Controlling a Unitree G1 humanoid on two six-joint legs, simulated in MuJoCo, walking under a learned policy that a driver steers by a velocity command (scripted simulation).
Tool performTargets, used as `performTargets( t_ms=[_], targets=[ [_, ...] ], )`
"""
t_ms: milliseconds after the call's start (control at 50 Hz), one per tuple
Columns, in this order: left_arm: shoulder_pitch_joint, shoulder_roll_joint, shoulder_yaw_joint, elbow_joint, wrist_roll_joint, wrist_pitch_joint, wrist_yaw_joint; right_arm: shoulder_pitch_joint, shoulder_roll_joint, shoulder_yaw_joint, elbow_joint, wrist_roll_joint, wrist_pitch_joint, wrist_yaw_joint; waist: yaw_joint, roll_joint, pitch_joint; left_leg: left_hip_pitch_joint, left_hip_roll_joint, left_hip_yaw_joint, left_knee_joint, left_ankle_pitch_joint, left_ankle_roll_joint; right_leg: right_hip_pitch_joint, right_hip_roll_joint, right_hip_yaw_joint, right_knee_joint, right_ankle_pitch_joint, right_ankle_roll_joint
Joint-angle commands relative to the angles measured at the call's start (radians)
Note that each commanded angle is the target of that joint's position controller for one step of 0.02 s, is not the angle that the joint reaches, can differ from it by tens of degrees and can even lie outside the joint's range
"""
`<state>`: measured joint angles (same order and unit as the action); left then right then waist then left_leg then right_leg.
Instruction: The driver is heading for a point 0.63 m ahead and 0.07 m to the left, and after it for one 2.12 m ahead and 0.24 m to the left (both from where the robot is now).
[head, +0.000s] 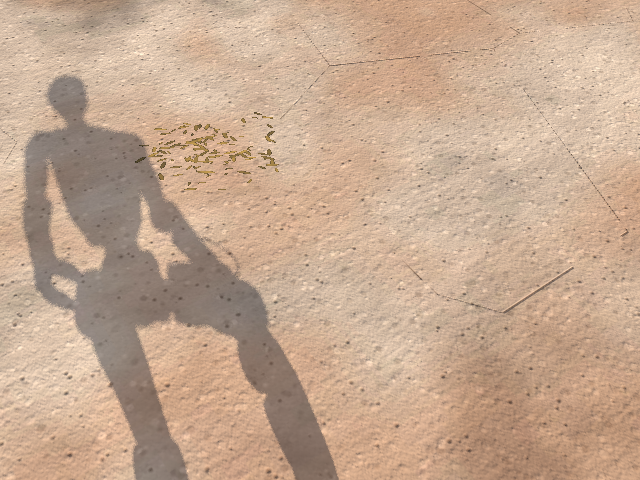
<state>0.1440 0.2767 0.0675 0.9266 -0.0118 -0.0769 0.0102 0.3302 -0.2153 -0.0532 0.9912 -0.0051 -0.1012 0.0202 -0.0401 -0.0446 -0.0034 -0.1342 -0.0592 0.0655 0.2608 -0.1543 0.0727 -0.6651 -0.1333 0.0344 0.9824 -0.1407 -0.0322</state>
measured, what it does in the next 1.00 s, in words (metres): walks ahead, turning left: right foot, then left foot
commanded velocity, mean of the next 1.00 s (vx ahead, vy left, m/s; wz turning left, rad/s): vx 0.45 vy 0.00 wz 0.31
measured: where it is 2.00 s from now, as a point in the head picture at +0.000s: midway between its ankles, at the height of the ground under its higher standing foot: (298, 411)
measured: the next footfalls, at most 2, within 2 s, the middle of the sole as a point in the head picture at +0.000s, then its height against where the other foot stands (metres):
right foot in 0.30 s outside the picture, level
left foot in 0.86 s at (255, 434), level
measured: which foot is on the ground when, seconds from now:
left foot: down 0.00-0.32, up 0.34-0.84, down 0.86-1.00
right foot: up 0.00-0.28, down 0.30-0.86, up 0.88-1.00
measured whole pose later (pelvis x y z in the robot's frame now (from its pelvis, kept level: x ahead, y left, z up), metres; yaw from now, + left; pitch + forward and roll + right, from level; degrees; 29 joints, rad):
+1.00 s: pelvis +0.52 +0.02 -0.02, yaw +20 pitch +2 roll +0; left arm 0.16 0.28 0.07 0.90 -0.02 -0.08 0.02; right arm 0.13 -0.26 -0.08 0.79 0.00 -0.05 0.03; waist 0.01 -0.01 0.08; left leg -0.41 -0.08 0.05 0.52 -0.14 0.10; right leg -0.45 -0.06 0.01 1.27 -0.49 0.04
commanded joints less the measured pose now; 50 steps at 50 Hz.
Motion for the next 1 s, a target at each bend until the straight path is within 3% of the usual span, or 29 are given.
performTargets(
  t_ms=[20,100,200,240,260,280,300,320,340,360,380,400,420,460,520,640,740,760,800,820,840,860,880,900,920,940,960,980,1000],
  targets=[
    [-0.033,0.031,0.008,-0.054,0.005,-0.003,-0.003,-0.008,-0.151,-0.026,-0.047,0.004,-0.008,-0.019,0.026,0.1,0.031,0.029,0.268,-0.175,-0.145,0.233,0.137,-0.076,-0.015,0.009,-0.142,0.152,0.018],
    [-0.168,0.014,-0.003,-0.089,-0.002,-0.01,-0.017,0.056,-0.159,-0.026,-0.023,0.013,-0.003,-0.026,-0.016,0.105,0.068,0.059,0.252,-0.125,-0.158,0.188,0.117,-0.031,0.025,-0.031,-0.336,0.259,0.014],
    [-0.268,0.024,-0.01,-0.138,-0.011,-0.023,-0.047,0.111,-0.173,-0.036,0.015,0.02,0.019,-0.033,-0.03,0.112,0.105,0.217,0.32,-0.128,-0.087,0.241,0.11,-0.056,0.045,-0.032,-0.445,0.165,-0.019],
    [-0.232,0.049,-0.001,-0.137,-0.011,-0.03,-0.054,0.096,-0.184,-0.042,0.016,0.023,0.027,-0.036,0.003,0.127,0.078,0.236,0.331,-0.136,-0.023,0.374,0.094,0.043,0.071,-0.045,-0.474,0.094,-0.043],
    [-0.164,0.074,0.012,-0.123,-0.009,-0.033,-0.052,0.076,-0.193,-0.045,0.011,0.024,0.031,-0.036,0.046,0.143,0.036,0.226,0.321,-0.135,0.051,0.532,0.083,0.161,0.104,-0.068,-0.483,0.067,-0.056],
    [-0.012,0.113,0.035,-0.078,-0.007,-0.035,-0.045,0.051,-0.182,-0.039,0.003,0.023,0.036,-0.035,0.125,0.136,-0.048,0.179,0.273,-0.109,0.213,0.642,0.062,0.369,0.135,-0.089,-0.501,0.08,-0.079],
    [0.189,0.18,0.059,-0.03,0.006,-0.037,-0.035,0.039,-0.151,-0.024,-0.021,0.013,0.036,-0.033,0.197,0.085,-0.195,-0.018,0.214,-0.077,0.482,0.477,0.028,0.7,0.019,0.029,-0.453,0.104,-0.131],
    [0.305,0.276,0.081,-0.006,0.02,-0.031,-0.03,0.166,-0.02,0.012,-0.032,0.011,0.018,-0.024,0.155,-0.163,-0.364,-0.432,0.038,-0.042,0.89,-0.075,-0.047,1.103,-0.257,0.474,-0.518,-0.039,-0.277],
    [0.308,0.19,0.054,-0.007,0.017,-0.029,-0.03,0.148,-0.073,0.001,-0.012,0.033,-0.005,-0.019,0.172,-0.176,-0.425,-0.538,0.022,-0.205,1.048,-0.42,-0.036,1.097,-0.297,0.682,-0.657,-0.132,-0.289],
    [0.215,0.137,0.037,-0.017,0.009,-0.032,-0.028,0.055,-0.154,-0.025,-0.039,0.06,-0.012,-0.021,0.157,-0.124,-0.25,-0.622,0.079,-0.207,1.101,-0.365,-0.022,0.955,-0.265,0.518,-0.676,-0.157,-0.226],
    [0.125,0.096,0.023,-0.036,0.007,-0.034,-0.027,-0.005,-0.157,-0.027,-0.056,0.06,-0.011,-0.028,0.125,-0.064,-0.149,-0.609,0.139,-0.175,1.068,-0.267,-0.014,0.79,-0.23,0.375,-0.705,-0.123,-0.186],
    [0.06,0.058,0.013,-0.039,0.012,-0.038,-0.031,-0.032,-0.145,-0.034,-0.058,0.049,-0.001,-0.036,0.093,-0.03,-0.076,-0.561,0.173,-0.165,1.009,-0.194,-0.015,0.644,-0.189,0.268,-0.749,-0.079,-0.159],
    [0.026,0.033,0.006,-0.035,0.022,-0.043,-0.033,-0.009,-0.124,-0.04,-0.051,0.043,0.016,-0.04,0.056,-0.055,-0.041,-0.496,0.202,-0.172,0.961,-0.143,-0.012,0.549,-0.151,0.175,-0.787,-0.045,-0.135],
    [0.023,0.029,0.009,-0.016,0.028,-0.047,-0.033,0.028,-0.072,-0.039,-0.042,0.045,0.045,-0.038,0.028,-0.064,-0.015,-0.439,0.215,-0.167,0.931,-0.099,-0.009,0.467,-0.124,0.074,-0.833,0.011,-0.131],
    [0.049,0.066,0.02,0.004,0.033,-0.052,-0.016,-0.034,-0.077,-0.048,-0.076,0.037,0.063,-0.04,0.022,-0.031,0.028,-0.529,0.215,-0.185,0.858,0.016,-0.02,0.47,-0.125,-0.024,-0.864,0.109,-0.141],
    [0.104,0.099,0.025,0.015,0.028,-0.038,0.014,-0.204,-0.064,-0.04,-0.142,0.024,0.054,-0.008,0.063,0.004,0.074,-0.582,0.191,-0.12,0.562,0.234,-0.033,0.564,-0.119,-0.166,-0.879,0.185,-0.118],
    [0.196,0.125,0.037,0.038,0.011,-0.007,0.02,-0.352,-0.047,-0.023,-0.227,0.026,0.054,0.026,0.112,0.02,0.123,-0.647,0.172,-0.041,0.428,0.148,-0.006,0.751,-0.171,-0.227,-0.811,0.297,-0.114],
    [0.195,0.133,0.04,0.036,0.006,0.0,0.02,-0.361,-0.051,-0.023,-0.242,0.028,0.055,0.032,0.106,0.012,0.121,-0.631,0.16,-0.019,0.412,0.104,0.004,0.774,-0.178,-0.241,-0.78,0.367,-0.108],
    [0.147,0.164,0.049,0.013,0.0,0.017,0.028,-0.317,-0.085,-0.038,-0.258,0.021,0.056,0.042,0.057,-0.029,0.076,-0.495,0.084,0.057,0.393,0.01,0.031,0.776,-0.167,-0.277,-0.632,0.786,-0.081],
    [0.13,0.179,0.052,0.003,-0.004,0.027,0.034,-0.234,-0.115,-0.054,-0.248,0.022,0.055,0.044,0.01,-0.051,0.022,-0.383,0.037,0.083,0.388,-0.02,0.048,0.767,-0.156,-0.282,-0.5,0.953,-0.065],
    [0.104,0.186,0.052,-0.007,-0.01,0.033,0.036,-0.091,-0.165,-0.079,-0.218,0.024,0.051,0.04,-0.065,-0.048,-0.057,-0.19,-0.003,0.082,0.307,0.062,0.077,0.716,-0.126,-0.289,-0.312,0.952,-0.034],
    [0.101,0.18,0.048,-0.022,-0.009,0.024,0.033,0.026,-0.238,-0.11,-0.193,0.019,0.052,0.017,-0.124,0.019,-0.131,0.067,0.032,-0.027,0.22,0.274,0.121,0.538,-0.07,-0.289,-0.043,0.68,0.031],
    [0.165,0.03,0.009,-0.059,0.058,0.003,0.02,0.009,-0.347,-0.12,-0.192,0.009,0.06,-0.006,-0.001,0.312,-0.204,0.358,0.287,-0.378,0.329,0.821,0.225,0.175,0.095,-0.251,0.315,-0.448,0.089],
    [0.219,0.058,0.0,-0.081,0.021,-0.029,0.003,0.026,-0.34,-0.108,-0.243,-0.009,0.05,0.006,-0.007,0.25,-0.462,0.53,0.456,-0.776,0.223,0.741,0.42,0.026,0.19,-0.005,0.519,-0.597,0.103],
    [0.109,0.11,0.014,-0.087,-0.025,-0.041,-0.002,0.01,-0.264,-0.087,-0.252,-0.012,0.049,0.008,-0.053,0.106,-0.414,0.471,0.421,-0.633,0.18,0.763,0.361,-0.013,0.126,0.059,0.517,-0.5,0.079],
    [0.082,0.099,0.011,-0.089,-0.034,-0.04,0.0,-0.061,-0.201,-0.071,-0.25,0.008,0.045,0.005,-0.024,0.071,-0.274,0.333,0.38,-0.478,0.173,0.711,0.3,-0.048,0.075,0.036,0.426,-0.398,0.063],
    [0.083,0.098,0.014,-0.058,-0.016,-0.029,0.01,-0.124,-0.154,-0.054,-0.258,0.017,0.041,0.002,0.008,0.01,-0.191,0.183,0.344,-0.395,0.144,0.665,0.254,-0.005,0.029,0.026,0.354,-0.344,0.065],
    [0.094,0.109,0.022,-0.048,-0.006,-0.01,0.016,-0.164,-0.12,-0.042,-0.259,0.011,0.04,-0.002,0.04,0.016,-0.155,0.06,0.322,-0.34,0.108,0.649,0.238,0.069,0.006,0.03,0.299,-0.314,0.064],
    [0.118,0.105,0.026,-0.036,-0.005,0.011,0.017,-0.178,-0.111,-0.034,-0.251,-0.007,0.037,-0.001,0.065,0.037,-0.144,-0.031,0.308,-0.294,0.079,0.656,0.224,0.155,-0.005,0.034,0.257,-0.29,0.06]
  ],
)
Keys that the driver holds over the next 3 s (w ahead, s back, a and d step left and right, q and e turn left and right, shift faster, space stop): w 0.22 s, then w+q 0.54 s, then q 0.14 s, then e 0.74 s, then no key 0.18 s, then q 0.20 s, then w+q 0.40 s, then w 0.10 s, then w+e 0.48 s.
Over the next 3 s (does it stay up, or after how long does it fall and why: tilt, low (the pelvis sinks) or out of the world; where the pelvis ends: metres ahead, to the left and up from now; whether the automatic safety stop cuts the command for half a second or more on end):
stays up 1.01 0.20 -0.01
